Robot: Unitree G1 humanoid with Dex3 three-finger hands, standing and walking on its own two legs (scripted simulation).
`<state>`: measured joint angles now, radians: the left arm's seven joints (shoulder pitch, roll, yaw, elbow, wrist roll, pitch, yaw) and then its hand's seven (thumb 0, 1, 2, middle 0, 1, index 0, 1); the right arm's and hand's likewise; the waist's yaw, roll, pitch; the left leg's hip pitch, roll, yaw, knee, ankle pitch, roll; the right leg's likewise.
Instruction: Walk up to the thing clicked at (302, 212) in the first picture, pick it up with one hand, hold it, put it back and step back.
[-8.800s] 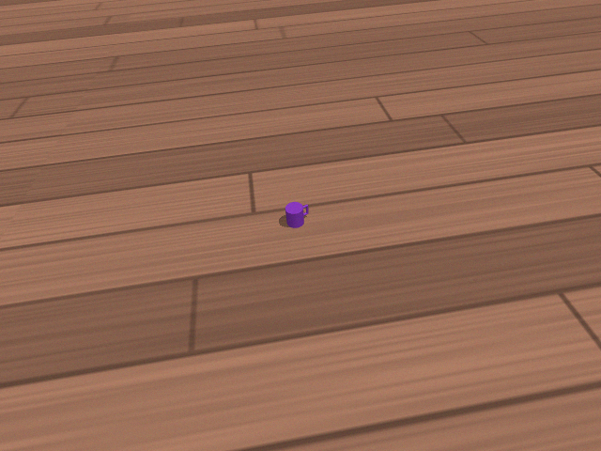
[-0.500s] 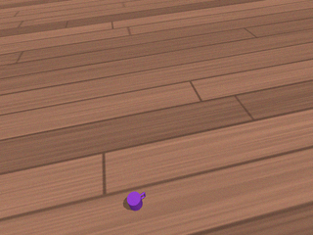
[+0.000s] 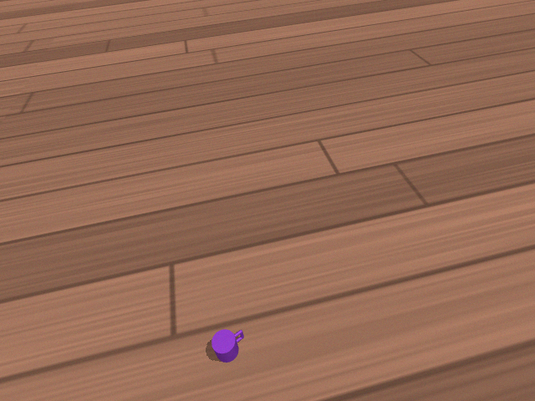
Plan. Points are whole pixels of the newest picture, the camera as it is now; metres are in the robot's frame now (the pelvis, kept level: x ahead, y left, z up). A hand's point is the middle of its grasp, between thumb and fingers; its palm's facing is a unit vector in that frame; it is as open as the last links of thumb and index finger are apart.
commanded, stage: stand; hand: left
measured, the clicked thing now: (229, 343) +0.50 +0.24 -0.74
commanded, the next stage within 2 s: walk up in 1.92 s
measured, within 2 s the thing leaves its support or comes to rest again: neither
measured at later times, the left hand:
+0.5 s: hand out of the picture +0.07 +0.25 -0.15, palm faces -0.01 -0.94 -0.35, open 7.4 cm
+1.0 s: hand out of the picture +0.09 +0.25 -0.15, palm faces -0.01 -0.94 -0.35, open 7.4 cm
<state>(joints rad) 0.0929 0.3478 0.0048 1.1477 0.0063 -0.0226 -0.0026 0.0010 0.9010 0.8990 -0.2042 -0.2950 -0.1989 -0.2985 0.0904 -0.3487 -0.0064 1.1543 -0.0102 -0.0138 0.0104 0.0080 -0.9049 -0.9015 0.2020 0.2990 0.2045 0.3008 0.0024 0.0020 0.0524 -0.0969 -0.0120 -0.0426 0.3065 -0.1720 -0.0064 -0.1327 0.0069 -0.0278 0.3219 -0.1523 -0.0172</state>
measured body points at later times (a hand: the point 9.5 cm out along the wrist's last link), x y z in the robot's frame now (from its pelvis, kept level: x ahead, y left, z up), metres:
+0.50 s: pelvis +0.00 -0.01 +0.00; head +0.01 -0.01 +0.45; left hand +0.08 +0.30 -0.13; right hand +0.07 -0.31 -0.14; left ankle +0.00 +0.12 -0.75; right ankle +0.02 -0.11 -0.75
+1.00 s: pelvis +0.01 -0.01 +0.00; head +0.01 -0.01 +0.45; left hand +0.09 +0.29 -0.13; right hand +0.08 -0.31 -0.14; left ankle +0.00 +0.12 -0.75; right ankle +0.02 -0.11 -0.75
